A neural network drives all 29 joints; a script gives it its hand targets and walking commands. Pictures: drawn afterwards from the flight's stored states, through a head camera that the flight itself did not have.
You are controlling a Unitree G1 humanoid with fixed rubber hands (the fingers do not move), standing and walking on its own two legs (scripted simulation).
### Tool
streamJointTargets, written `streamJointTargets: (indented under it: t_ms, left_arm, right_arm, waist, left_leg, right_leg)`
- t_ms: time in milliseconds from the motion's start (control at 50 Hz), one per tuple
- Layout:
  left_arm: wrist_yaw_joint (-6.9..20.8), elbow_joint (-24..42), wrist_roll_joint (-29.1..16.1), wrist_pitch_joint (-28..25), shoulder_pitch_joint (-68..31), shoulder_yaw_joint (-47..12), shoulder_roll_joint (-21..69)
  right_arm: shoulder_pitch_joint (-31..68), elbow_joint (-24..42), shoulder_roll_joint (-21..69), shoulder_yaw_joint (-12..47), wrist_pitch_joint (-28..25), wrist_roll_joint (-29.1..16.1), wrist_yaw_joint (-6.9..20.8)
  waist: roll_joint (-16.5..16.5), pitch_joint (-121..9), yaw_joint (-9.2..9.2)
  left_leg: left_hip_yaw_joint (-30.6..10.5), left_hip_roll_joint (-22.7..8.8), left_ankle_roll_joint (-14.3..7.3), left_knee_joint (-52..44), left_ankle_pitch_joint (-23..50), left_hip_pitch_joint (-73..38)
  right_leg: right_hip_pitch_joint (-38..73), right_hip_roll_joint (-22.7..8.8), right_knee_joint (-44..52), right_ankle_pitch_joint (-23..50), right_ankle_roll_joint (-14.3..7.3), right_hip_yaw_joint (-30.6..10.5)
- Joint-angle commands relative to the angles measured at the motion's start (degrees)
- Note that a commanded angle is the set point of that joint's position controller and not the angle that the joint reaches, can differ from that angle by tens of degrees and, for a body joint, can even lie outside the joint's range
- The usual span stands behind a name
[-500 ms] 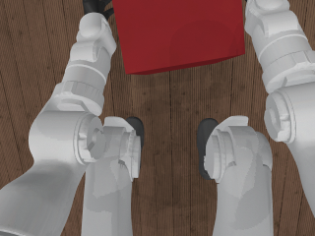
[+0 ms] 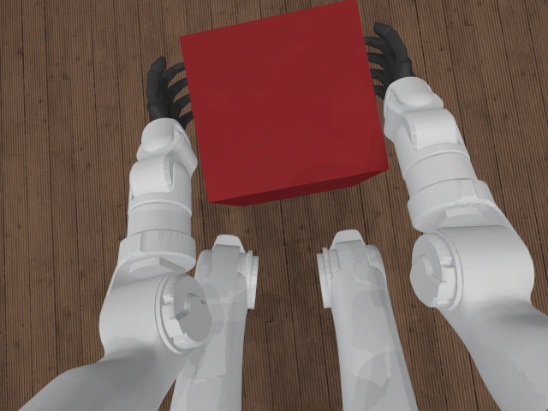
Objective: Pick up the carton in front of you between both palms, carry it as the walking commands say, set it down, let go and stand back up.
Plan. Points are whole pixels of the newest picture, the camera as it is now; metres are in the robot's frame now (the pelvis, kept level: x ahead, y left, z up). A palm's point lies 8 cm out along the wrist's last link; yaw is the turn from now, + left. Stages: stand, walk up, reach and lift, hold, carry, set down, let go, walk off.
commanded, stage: reach and lift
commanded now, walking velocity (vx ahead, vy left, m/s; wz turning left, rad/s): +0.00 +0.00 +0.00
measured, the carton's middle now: (285, 128) +0.49 -0.01 -0.15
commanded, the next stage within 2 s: none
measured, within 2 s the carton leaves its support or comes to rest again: neither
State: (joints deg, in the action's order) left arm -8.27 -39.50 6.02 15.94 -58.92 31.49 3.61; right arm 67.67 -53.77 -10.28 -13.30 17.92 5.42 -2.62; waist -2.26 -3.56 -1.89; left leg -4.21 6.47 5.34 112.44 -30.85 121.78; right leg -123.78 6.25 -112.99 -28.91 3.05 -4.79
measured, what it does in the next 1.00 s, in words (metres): rises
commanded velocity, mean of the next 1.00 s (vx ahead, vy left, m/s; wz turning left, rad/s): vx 0.00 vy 0.00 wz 0.00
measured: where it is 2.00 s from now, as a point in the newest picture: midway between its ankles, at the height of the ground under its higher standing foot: (289, 325)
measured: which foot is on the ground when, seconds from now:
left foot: down 0.00-1.00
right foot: down 0.00-1.00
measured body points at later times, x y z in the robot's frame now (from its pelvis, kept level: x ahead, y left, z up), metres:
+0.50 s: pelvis +0.03 +0.01 +0.12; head +0.24 -0.02 +0.52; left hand +0.48 +0.15 +0.07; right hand +0.49 -0.16 +0.06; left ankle +0.12 +0.14 -0.40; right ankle +0.12 -0.12 -0.40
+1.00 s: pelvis +0.09 +0.01 +0.27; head +0.18 -0.01 +0.71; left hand +0.45 +0.15 +0.23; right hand +0.44 -0.15 +0.22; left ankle +0.12 +0.14 -0.40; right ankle +0.12 -0.12 -0.40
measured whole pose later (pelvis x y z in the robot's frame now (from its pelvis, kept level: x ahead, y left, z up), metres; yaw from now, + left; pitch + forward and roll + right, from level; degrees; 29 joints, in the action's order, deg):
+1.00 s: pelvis +0.09 +0.01 +0.27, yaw -2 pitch +22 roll +0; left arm -3.8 -33.1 10.7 16.2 -25.7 21.8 9.0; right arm 26.7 -35.9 4.7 -17.7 18.1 11.2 -2.4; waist -1.3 -12.3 -1.0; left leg -8.2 5.1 2.0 58.3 -24.0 56.5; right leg -57.3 4.7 -57.9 -22.9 1.6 -7.2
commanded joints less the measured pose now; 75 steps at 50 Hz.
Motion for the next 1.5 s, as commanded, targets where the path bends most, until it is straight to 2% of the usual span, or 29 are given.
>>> streamJointTargets:
  t_ms: [0,60,100,240,360,480,600,760,860,1040,1240,1340,1480]
  left_arm:
    - [15.19,-3.03,-1.63,1.79,-39.91,-27.67,54.61]
    - [16.09,-4.66,-0.62,2.03,-36.63,-27.46,56.02]
    - [16.44,-4.35,-0.84,1.99,-34.43,-28.49,57.44]
    - [16.24,1.58,-4.74,1.76,-27.94,-37.90,61.96]
    - [15.98,5.11,-7.36,2.26,-24.03,-44.12,63.15]
    - [16.52,2.32,-6.03,2.87,-17.07,-43.39,63.37]
    - [17.15,0.31,-4.11,2.09,-11.65,-41.75,63.22]
    - [17.73,-0.43,-2.15,1.11,-3.98,-41.23,63.18]
    - [18.26,-0.13,-1.46,1.37,2.84,-42.31,63.56]
    - [18.76,4.67,-1.51,3.12,14.35,-46.79,63.16]
    - [20.01,11.44,-3.46,11.06,23.49,-50.65,63.45]
    - [20.92,14.70,-3.60,15.57,24.17,-50.47,62.68]
    - [22.62,11.07,-1.61,17.79,18.54,-44.44,62.31]
  right_arm:
    - [29.69,3.15,64.56,13.68,-0.93,-1.66,13.85]
    - [26.21,1.90,64.01,11.19,-1.14,0.82,14.36]
    - [24.80,3.17,64.43,11.55,-1.39,0.99,14.66]
    - [21.41,12.54,67.86,20.38,-1.76,-3.52,15.08]
    - [18.56,17.37,70.22,26.72,-0.91,-6.80,14.38]
    - [12.27,15.96,71.95,26.13,-0.26,-5.58,13.87]
    - [6.28,14.28,73.36,24.01,-1.01,-3.57,13.82]
    - [-0.85,15.55,74.32,24.23,-2.11,-2.33,13.32]
    - [-6.66,17.97,74.53,25.82,-1.84,-1.84,13.36]
    - [-17.46,23.72,73.98,29.99,0.00,-2.69,13.79]
    - [-25.47,31.82,73.22,34.08,7.82,-4.94,14.81]
    - [-26.82,34.38,72.63,33.68,12.73,-4.99,15.45]
    - [-20.93,31.90,72.50,27.83,15.20,-2.38,16.94]
  waist:
    - [7.11,-54.37,-0.07]
    - [5.31,-54.79,1.15]
    - [4.41,-56.98,1.39]
    - [2.99,-64.39,1.50]
    - [4.17,-64.44,1.53]
    - [4.69,-57.19,1.30]
    - [3.84,-49.59,1.28]
    - [3.40,-43.58,1.12]
    - [3.67,-40.42,1.32]
    - [2.68,-34.15,1.67]
    - [1.49,-22.01,2.01]
    - [0.86,-14.67,2.39]
    - [1.87,-5.91,2.02]
  left_leg:
    - [10.18,4.34,-3.59,-15.89,3.28,-25.43]
    - [9.87,4.46,-3.07,-18.95,5.01,-28.10]
    - [9.69,4.56,-2.77,-20.65,7.37,-30.90]
    - [8.42,4.74,-1.83,-25.75,14.75,-42.18]
    - [7.26,4.54,-1.91,-30.51,14.04,-48.79]
    - [6.15,4.34,-2.46,-36.94,11.41,-52.78]
    - [4.88,3.88,-3.06,-43.72,11.54,-57.61]
    - [3.00,2.89,-3.93,-53.02,13.33,-67.41]
    - [1.63,2.10,-4.19,-59.52,17.51,-75.78]
    - [-0.84,0.65,-4.06,-71.14,30.22,-92.99]
    - [-1.93,-0.77,-3.70,-84.75,37.10,-109.74]
    - [-1.30,-1.36,-3.77,-89.14,33.58,-112.46]
    - [-0.45,-1.54,-4.54,-91.61,21.33,-110.65]
  right_leg:
    - [36.54,2.96,18.85,1.16,-2.80,8.39]
    - [37.86,2.98,21.34,3.82,-3.09,8.51]
    - [39.83,3.01,22.57,6.59,-3.05,8.49]
    - [48.30,3.47,26.23,14.13,-2.48,8.35]
    - [55.90,3.62,30.90,13.68,-1.95,8.06]
    - [61.88,3.52,37.59,11.42,-1.72,7.05]
    - [68.04,3.05,44.67,11.87,-1.97,5.19]
    - [78.78,2.18,54.19,14.02,-2.16,2.96]
    - [86.15,1.54,60.54,18.07,-2.11,1.95]
    - [99.74,0.57,71.82,29.65,-2.26,0.45]
    - [113.70,-0.44,85.26,34.22,-2.02,-0.02]
    - [117.54,-0.69,89.52,30.56,-2.20,0.35]
    - [115.57,-1.03,91.52,19.13,-2.53,1.28]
